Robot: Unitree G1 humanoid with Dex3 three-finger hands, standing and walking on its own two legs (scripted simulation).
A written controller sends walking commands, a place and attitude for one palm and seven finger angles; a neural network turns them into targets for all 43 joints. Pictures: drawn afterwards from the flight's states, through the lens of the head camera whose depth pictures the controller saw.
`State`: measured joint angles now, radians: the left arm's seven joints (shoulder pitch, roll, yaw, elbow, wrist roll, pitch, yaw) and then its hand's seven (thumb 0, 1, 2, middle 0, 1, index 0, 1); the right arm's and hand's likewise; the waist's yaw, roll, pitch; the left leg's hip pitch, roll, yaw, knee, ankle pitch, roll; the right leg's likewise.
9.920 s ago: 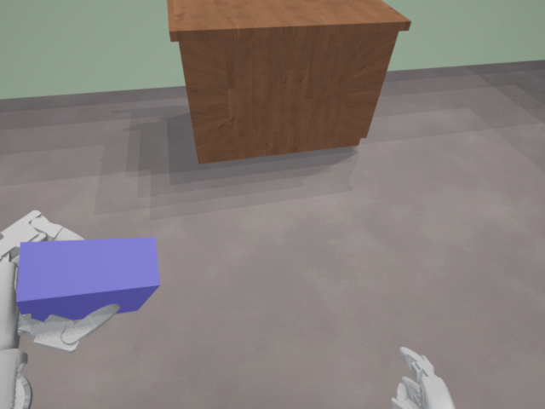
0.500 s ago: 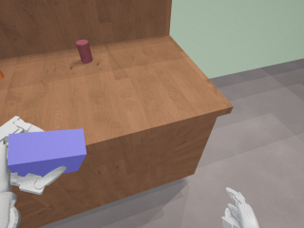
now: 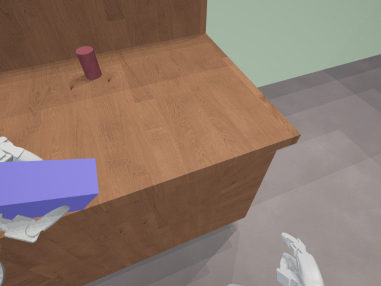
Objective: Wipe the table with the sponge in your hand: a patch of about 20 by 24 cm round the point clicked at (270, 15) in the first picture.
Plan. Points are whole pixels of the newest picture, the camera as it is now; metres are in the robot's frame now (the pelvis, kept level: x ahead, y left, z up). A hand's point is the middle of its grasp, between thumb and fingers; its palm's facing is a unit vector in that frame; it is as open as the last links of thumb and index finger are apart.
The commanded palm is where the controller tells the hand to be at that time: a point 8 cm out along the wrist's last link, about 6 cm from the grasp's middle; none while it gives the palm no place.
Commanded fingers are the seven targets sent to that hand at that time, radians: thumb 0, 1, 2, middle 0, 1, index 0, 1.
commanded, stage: shuffle to correct the standing spot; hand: left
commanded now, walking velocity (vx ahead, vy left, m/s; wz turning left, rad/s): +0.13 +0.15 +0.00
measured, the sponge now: (61, 189) +0.23 +0.22 +0.15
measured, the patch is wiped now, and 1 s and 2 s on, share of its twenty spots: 0.00 0.00 0.00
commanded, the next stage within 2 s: come to a stop and stand still in 0.30 s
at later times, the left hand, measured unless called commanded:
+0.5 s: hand (15, 161) +0.26 +0.28 +0.19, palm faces +0.38 -0.81 -0.45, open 9.7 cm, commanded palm +0.20 +0.33 +0.19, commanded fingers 0.00 0.10 1.30 -1.20 -1.60 -1.20 -1.60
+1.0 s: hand out of the picture +0.26 +0.36 +0.20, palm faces +0.49 -0.78 -0.39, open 9.7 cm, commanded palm +0.19 +0.35 +0.19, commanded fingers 0.00 0.10 1.30 -1.20 -1.60 -1.20 -1.60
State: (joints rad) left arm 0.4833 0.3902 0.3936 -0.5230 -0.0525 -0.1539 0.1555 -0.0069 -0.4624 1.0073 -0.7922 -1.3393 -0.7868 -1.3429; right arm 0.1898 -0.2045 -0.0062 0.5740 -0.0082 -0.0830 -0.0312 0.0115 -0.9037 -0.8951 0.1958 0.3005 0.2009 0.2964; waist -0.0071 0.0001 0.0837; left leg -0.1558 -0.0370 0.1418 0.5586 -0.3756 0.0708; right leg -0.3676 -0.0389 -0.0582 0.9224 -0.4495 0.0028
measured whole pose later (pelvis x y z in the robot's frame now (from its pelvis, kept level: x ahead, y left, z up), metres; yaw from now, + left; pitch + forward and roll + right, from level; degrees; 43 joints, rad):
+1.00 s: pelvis +0.02 +0.08 +0.01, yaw -1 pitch -3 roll -1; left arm 0.22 0.43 0.46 -0.31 -0.05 -0.16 0.10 -0.01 -0.46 1.01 -0.80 -1.34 -0.79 -1.34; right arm 0.16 -0.21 0.00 0.60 0.00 -0.15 -0.02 0.01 -0.90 -0.89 0.20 0.30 0.20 0.30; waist 0.06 0.00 0.09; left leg -0.26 0.09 0.05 0.49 -0.17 -0.04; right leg -0.24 -0.02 -0.02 0.46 -0.18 0.01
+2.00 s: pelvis +0.07 +0.09 +0.01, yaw +0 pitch +0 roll -1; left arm 0.45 0.38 0.37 -0.48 -0.03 -0.18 0.10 -0.01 -0.46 1.01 -0.80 -1.34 -0.80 -1.34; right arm 0.17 -0.20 0.00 0.58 0.02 -0.13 -0.03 0.01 -0.90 -0.90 0.20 0.30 0.20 0.30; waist 0.02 -0.03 0.07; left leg -0.23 0.04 0.03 0.46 -0.23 -0.01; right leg -0.18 -0.01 0.05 0.41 -0.23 0.04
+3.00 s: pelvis +0.04 +0.07 +0.00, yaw +4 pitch -2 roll +0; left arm 0.34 0.47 0.25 -0.46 0.16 0.00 0.10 -0.01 -0.47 1.01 -0.80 -1.33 -0.80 -1.34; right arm 0.13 -0.20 0.04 0.62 -0.03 -0.14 -0.05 0.01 -0.90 -0.90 0.20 0.30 0.20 0.30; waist 0.07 0.01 0.03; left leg -0.30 0.03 -0.03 0.59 -0.25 -0.04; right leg -0.27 -0.01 -0.01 0.62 -0.32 0.00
